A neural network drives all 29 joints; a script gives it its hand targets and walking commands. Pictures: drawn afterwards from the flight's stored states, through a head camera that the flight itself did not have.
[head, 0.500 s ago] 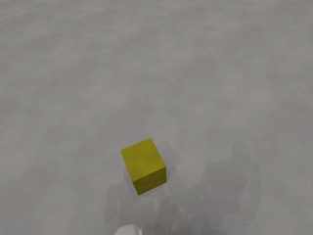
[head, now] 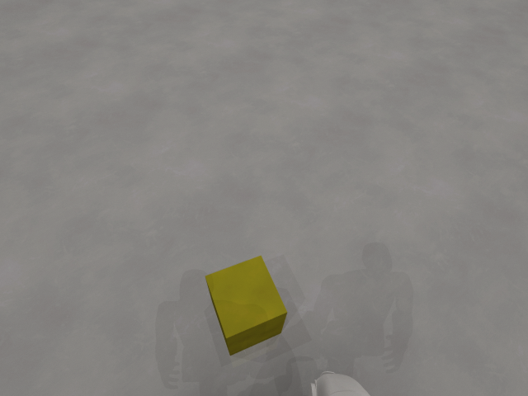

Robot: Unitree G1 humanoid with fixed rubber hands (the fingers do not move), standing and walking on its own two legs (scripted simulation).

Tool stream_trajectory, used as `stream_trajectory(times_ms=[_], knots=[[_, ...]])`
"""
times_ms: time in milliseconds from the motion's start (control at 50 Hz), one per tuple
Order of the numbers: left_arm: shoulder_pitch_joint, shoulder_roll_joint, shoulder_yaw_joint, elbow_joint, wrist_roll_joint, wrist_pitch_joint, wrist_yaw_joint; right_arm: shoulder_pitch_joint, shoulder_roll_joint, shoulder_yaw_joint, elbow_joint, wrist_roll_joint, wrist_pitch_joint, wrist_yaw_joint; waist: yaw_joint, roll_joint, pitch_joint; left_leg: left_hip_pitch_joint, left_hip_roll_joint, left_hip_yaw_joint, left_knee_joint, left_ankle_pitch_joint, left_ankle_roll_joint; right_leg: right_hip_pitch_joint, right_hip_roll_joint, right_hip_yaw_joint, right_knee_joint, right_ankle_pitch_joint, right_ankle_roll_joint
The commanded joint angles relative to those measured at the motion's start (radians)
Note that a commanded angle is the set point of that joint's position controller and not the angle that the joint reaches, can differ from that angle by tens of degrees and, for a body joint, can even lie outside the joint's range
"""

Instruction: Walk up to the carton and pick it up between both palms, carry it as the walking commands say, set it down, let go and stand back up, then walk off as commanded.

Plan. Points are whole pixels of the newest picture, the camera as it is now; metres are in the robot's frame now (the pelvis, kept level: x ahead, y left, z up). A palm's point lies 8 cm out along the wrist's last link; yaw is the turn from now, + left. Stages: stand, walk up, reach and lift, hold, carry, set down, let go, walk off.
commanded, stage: walk up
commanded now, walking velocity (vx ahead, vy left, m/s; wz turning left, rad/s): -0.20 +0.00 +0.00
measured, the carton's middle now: (245, 306) +0.46 +0.06 -0.66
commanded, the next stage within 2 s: none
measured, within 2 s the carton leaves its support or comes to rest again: neither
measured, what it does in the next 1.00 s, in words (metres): steps on the spot: right foot, then left foot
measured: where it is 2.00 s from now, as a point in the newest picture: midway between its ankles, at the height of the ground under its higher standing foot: outside the picture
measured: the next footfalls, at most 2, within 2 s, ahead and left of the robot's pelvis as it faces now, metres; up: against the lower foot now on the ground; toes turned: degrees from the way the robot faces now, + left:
right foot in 0.16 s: +0.05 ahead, -0.14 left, +0.00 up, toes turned -5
left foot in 0.54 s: -0.06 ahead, +0.10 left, +0.00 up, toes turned +2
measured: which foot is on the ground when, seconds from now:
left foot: down 0.00-0.16, up 0.18-0.52, down 0.54-1.00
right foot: up 0.00-0.14, down 0.16-0.92, up 0.94-1.00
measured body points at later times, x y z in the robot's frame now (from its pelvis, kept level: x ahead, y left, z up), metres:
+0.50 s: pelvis -0.06 -0.03 -0.01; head -0.05 -0.04 +0.44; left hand -0.01 +0.21 -0.16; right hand -0.03 -0.27 -0.17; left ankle -0.10 +0.11 -0.74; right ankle +0.01 -0.13 -0.75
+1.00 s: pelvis -0.06 -0.02 +0.00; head -0.06 -0.01 +0.45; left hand -0.10 +0.20 -0.17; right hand -0.09 -0.23 -0.16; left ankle -0.10 +0.09 -0.75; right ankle -0.05 -0.15 -0.71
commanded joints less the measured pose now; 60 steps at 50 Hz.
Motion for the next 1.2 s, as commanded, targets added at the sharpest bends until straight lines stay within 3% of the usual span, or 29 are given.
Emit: stream_trajectory(times_ms=[0, 80, 120, 140, 160, 180, 200, 220, 260, 300, 340, 380, 440, 480, 500, 540, 560, 580, 640, 720, 880, 900, 920, 940, 1000, 1040, 1100, 1160, 1180], knots=[[0.057, 0.053, 0.01, -0.039, -0.006, 0.013, 0.016, 0.051, -0.206, -0.052, -0.038, -0.006, 0.009, -0.022, -0.001, 0.185, -0.153, 0.147, 0.247, -0.101, 0.054, 1.001, 0.128, 0.005, 0.005, 0.01, 0.002, -0.038, 0.006], [0.04, 0.045, -0.005, -0.062, -0.011, 0.011, 0.016, -0.002, -0.202, -0.053, -0.041, -0.013, 0.034, -0.025, -0.005, 0.18, -0.185, 0.067, 0.228, -0.127, 0.089, 0.685, 0.123, 0.091, -0.006, 0.011, -0.158, 0.024, -0.019], [0.092, 0.06, -0.013, -0.046, -0.005, -0.012, 0.02, -0.015, -0.192, -0.053, -0.039, -0.003, 0.056, -0.023, 0.019, 0.123, -0.176, -0.017, 0.15, -0.086, 0.176, 0.45, 0.059, 0.246, -0.021, 0.0, -0.45, 0.315, -0.029], [0.114, 0.14, 0.006, -0.049, 0.012, -0.032, 0.024, 0.024, -0.141, -0.041, -0.044, 0.007, 0.067, -0.022, 0.012, -0.047, -0.193, -0.152, 0.064, -0.053, 0.294, 0.129, -0.01, 0.369, -0.179, 0.142, -0.506, 0.606, -0.044], [0.125, 0.253, 0.032, -0.075, 0.014, -0.039, 0.025, 0.067, -0.083, -0.032, -0.057, 0.011, 0.084, -0.026, 0.0, -0.309, -0.197, -0.337, -0.021, -0.026, 0.469, -0.434, -0.061, 0.412, -0.457, 0.384, -0.516, 0.923, -0.134], [0.129, 0.219, 0.028, -0.07, 0.023, -0.036, 0.025, 0.036, -0.096, -0.036, -0.043, 0.002, 0.104, -0.023, 0.016, -0.229, -0.154, -0.24, -0.027, -0.143, 0.613, -0.417, -0.051, 0.209, -0.437, 0.311, -0.552, 0.788, -0.207], [0.066, 0.174, 0.016, -0.075, 0.027, -0.027, 0.021, 0.012, -0.081, -0.032, -0.065, -0.002, 0.106, -0.011, 0.001, -0.239, -0.152, -0.191, -0.024, -0.166, 0.607, -0.355, -0.046, 0.122, -0.356, 0.258, -0.591, 0.485, -0.22], [0.008, 0.162, 0.019, -0.095, 0.03, -0.023, 0.017, -0.007, -0.126, -0.048, -0.058, -0.009, 0.107, -0.004, -0.005, -0.214, -0.092, -0.23, -0.034, -0.142, 0.677, -0.297, -0.058, 0.098, -0.323, 0.264, -0.61, 0.38, -0.21], [-0.01, 0.192, 0.026, -0.097, 0.024, -0.025, 0.024, 0.015, -0.172, -0.08, -0.045, -0.027, 0.114, 0.008, -0.014, -0.128, -0.093, -0.323, -0.046, -0.181, 0.778, -0.266, -0.082, 0.198, -0.316, 0.242, -0.564, 0.504, -0.195], [0.029, 0.2, 0.028, -0.082, 0.014, -0.025, 0.027, -0.019, -0.164, -0.084, -0.054, -0.025, 0.116, 0.017, 0.002, -0.067, -0.121, -0.342, -0.034, -0.179, 0.785, -0.225, -0.098, 0.223, -0.317, 0.238, -0.578, 0.365, -0.176], [-0.047, 0.148, 0.009, -0.084, 0.013, -0.031, 0.014, -0.005, -0.111, -0.056, -0.054, -0.003, 0.105, 0.023, -0.023, -0.177, -0.118, -0.24, -0.045, -0.13, 0.589, -0.161, -0.089, 0.163, -0.196, 0.158, -0.647, 0.031, -0.132], [-0.03, 0.129, 0.0, -0.054, 0.014, -0.035, 0.01, -0.028, -0.083, -0.034, -0.063, 0.01, 0.097, 0.022, -0.006, -0.25, -0.09, -0.126, -0.087, -0.067, 0.364, -0.209, -0.09, 0.151, -0.136, 0.115, -0.675, 0.022, -0.144], [0.03, 0.177, 0.016, -0.025, 0.014, -0.027, 0.006, 0.009, -0.119, -0.039, -0.047, 0.009, 0.091, 0.002, 0.008, -0.185, -0.088, -0.079, -0.1, -0.039, 0.173, -0.249, -0.075, 0.237, -0.184, 0.175, -0.661, 0.021, -0.169], [0.037, 0.197, 0.03, -0.012, 0.005, -0.014, 0.002, 0.081, -0.116, -0.032, -0.016, 0.013, 0.075, -0.005, -0.019, -0.114, -0.071, 0.044, -0.085, -0.041, -0.031, -0.093, -0.051, 0.179, -0.183, 0.167, -0.637, -0.031, -0.139], [0.042, 0.188, 0.033, -0.007, -0.001, -0.009, 0.0, 0.101, -0.124, -0.03, -0.01, 0.01, 0.062, -0.006, -0.023, -0.072, -0.056, 0.085, -0.055, -0.08, -0.066, -0.056, -0.041, 0.131, -0.165, 0.152, -0.624, -0.037, -0.108], [0.061, 0.077, 0.009, 0.001, -0.006, -0.008, -0.008, 0.108, -0.155, -0.02, -0.015, 0.004, 0.034, -0.007, -0.004, 0.131, -0.045, 0.065, 0.163, -0.342, -0.224, -0.259, -0.001, 0.06, -0.068, 0.044, -0.472, 0.054, -0.038], [0.035, 0.051, -0.004, 0.0, -0.008, -0.01, -0.013, 0.04, -0.161, -0.015, -0.028, 0.013, 0.029, -0.005, -0.002, 0.189, -0.014, -0.098, 0.213, -0.368, -0.291, -0.37, 0.034, 0.156, -0.026, 0.012, -0.444, 0.11, -0.02], [0.034, 0.069, -0.006, 0.005, -0.004, -0.011, -0.017, -0.019, -0.163, -0.017, -0.041, 0.01, 0.023, -0.002, 0.011, 0.192, 0.016, -0.213, 0.188, -0.341, -0.297, -0.406, 0.035, 0.258, -0.027, 0.023, -0.379, 0.145, -0.024], [0.08, 0.06, -0.013, 0.039, 0.002, -0.023, -0.018, -0.037, -0.141, 0.003, -0.018, 0.006, 0.002, -0.006, 0.03, 0.153, 0.043, -0.122, 0.113, -0.226, -0.239, -0.147, 0.006, 0.256, -0.035, 0.026, -0.443, 0.256, -0.027], [0.117, 0.088, -0.021, 0.075, -0.004, -0.055, -0.008, 0.078, -0.112, 0.013, 0.031, 0.022, -0.01, -0.001, -0.01, 0.088, -0.067, 0.031, 0.065, -0.183, -0.123, 0.15, -0.018, 0.352, -0.09, 0.048, -0.542, 0.378, -0.013], [0.158, 0.041, -0.047, 0.129, -0.001, -0.045, -0.006, 0.103, -0.087, 0.017, 0.066, 0.021, 0.011, -0.004, -0.005, -0.005, -0.003, -0.025, 0.043, -0.162, -0.127, -0.041, -0.03, 0.288, -0.075, 0.052, -0.552, 0.275, -0.009], [0.15, 0.076, -0.029, 0.127, -0.004, -0.042, -0.005, 0.133, -0.139, 0.013, 0.069, 0.004, 0.016, -0.002, -0.002, 0.01, 0.01, -0.056, 0.059, -0.182, -0.116, -0.115, -0.029, 0.268, -0.067, 0.025, -0.485, 0.187, -0.004], [0.009, 0.256, 0.045, 0.071, 0.039, -0.007, -0.034, 0.256, -0.303, -0.07, 0.043, -0.035, 0.045, -0.028, -0.125, -0.139, 0.046, 0.036, 0.325, -0.59, -0.201, -0.563, 0.08, -0.032, 0.044, -0.135, -0.16, -0.106, 0.027], [-0.055, 0.19, 0.019, 0.015, 0.06, 0.0, -0.037, 0.297, -0.341, -0.074, 0.06, -0.026, 0.06, -0.039, -0.132, 0.051, 0.092, -0.005, 0.425, -0.76, -0.297, -0.639, 0.127, -0.211, -0.02, 0.012, 0.021, -0.026, 0.033], [0.026, 0.095, 0.0, -0.006, 0.021, -0.024, -0.051, 0.125, -0.231, -0.062, -0.008, -0.012, 0.047, -0.015, -0.018, 0.214, 0.055, -0.126, 0.251, -0.511, -0.247, -0.498, 0.056, -0.134, -0.055, 0.07, 0.08, 0.089, 0.036], [0.024, 0.095, 0.001, -0.012, 0.026, -0.034, -0.051, 0.102, -0.201, -0.056, -0.028, -0.028, 0.033, -0.008, -0.025, 0.211, 0.03, -0.153, 0.172, -0.376, -0.205, -0.343, 0.033, -0.059, -0.02, 0.009, -0.031, 0.076, 0.044], [-0.032, 0.091, 0.001, -0.058, 0.004, -0.044, -0.046, 0.142, -0.19, -0.063, -0.018, -0.028, 0.019, -0.012, -0.042, 0.238, 0.017, -0.135, 0.151, -0.347, -0.151, -0.258, 0.037, 0.052, 0.014, -0.047, -0.255, 0.032, 0.033], [0.135, 0.139, 0.014, -0.015, -0.01, -0.064, -0.03, 0.127, -0.179, -0.063, -0.039, -0.024, 0.018, -0.007, 0.023, 0.135, -0.064, -0.326, 0.072, -0.308, 0.051, -0.326, 0.002, 0.444, 0.012, -0.065, -0.451, 0.128, 0.007], [0.227, 0.211, 0.029, 0.001, -0.002, -0.075, -0.024, 0.115, -0.137, -0.053, -0.064, -0.018, 0.011, -0.003, 0.057, 0.009, -0.132, -0.442, 0.014, -0.255, 0.187, -0.42, -0.027, 0.581, -0.135, 0.071, -0.511, 0.038, -0.018]])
